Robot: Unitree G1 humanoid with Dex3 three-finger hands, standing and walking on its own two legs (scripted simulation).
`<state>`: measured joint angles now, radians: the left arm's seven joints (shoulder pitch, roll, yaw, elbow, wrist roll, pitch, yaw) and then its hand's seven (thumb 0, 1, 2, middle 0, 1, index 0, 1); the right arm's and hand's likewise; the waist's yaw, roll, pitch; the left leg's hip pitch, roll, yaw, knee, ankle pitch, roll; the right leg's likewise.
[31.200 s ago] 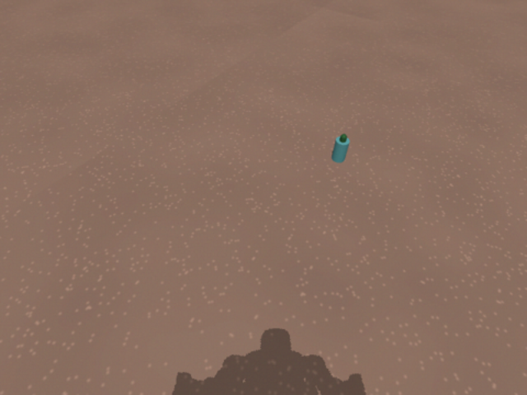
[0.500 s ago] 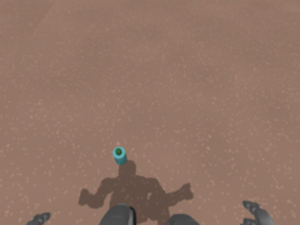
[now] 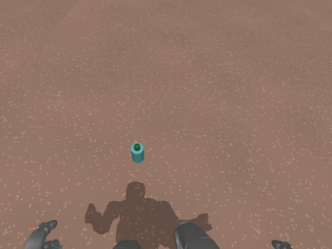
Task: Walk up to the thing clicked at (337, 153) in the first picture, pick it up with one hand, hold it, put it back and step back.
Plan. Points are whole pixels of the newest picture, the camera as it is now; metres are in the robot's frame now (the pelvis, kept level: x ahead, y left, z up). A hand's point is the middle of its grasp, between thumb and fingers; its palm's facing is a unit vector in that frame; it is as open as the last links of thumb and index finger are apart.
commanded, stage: step back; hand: left
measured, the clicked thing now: (137, 151) +0.67 +0.12 -0.68
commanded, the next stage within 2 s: none
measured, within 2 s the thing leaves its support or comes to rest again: neither
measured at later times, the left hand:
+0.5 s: hand out of the picture -0.09 +0.23 -0.13, palm faces -0.03 -0.90 -0.43, open 7.4 cm
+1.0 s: hand out of the picture -0.28 +0.21 -0.15, palm faces -0.04 -0.92 -0.39, open 7.4 cm
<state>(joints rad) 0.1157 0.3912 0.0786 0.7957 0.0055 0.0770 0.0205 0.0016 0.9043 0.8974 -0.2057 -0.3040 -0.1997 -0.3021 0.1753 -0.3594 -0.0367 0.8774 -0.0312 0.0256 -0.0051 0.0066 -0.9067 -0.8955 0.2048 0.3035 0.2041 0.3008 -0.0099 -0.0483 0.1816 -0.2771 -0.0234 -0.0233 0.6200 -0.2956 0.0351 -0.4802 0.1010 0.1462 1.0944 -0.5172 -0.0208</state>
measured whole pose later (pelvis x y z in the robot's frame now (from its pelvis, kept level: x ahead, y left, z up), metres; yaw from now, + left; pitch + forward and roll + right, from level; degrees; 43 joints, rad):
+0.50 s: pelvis -0.18 -0.04 +0.00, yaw -2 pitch -2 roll +2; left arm 0.22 0.36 0.08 0.82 0.04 0.06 0.00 0.00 0.90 0.90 -0.21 -0.30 -0.20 -0.30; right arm 0.21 -0.42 -0.06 0.87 -0.01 0.05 -0.03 0.01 -0.91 -0.90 0.20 0.30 0.20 0.30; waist 0.02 0.02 0.14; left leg -0.48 -0.10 -0.11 1.09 -0.48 -0.01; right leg -0.30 -0.03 0.01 0.64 -0.30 -0.01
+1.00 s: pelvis -0.35 -0.06 -0.01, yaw -4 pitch -3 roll -1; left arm 0.24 0.36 0.07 0.93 0.04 0.02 -0.01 0.00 0.90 0.90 -0.21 -0.30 -0.20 -0.30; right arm 0.12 -0.40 -0.06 0.87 -0.03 0.05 -0.01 0.00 -0.91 -0.90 0.20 0.30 0.20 0.30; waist 0.03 0.04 0.10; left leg -0.47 0.02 -0.09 0.79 -0.41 0.00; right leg -0.22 0.04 0.04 0.66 -0.40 -0.02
